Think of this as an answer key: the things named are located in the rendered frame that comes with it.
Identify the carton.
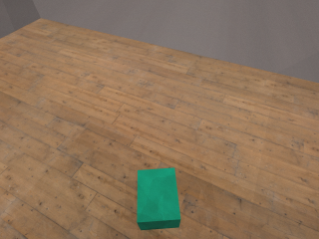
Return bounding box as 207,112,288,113
137,167,181,230

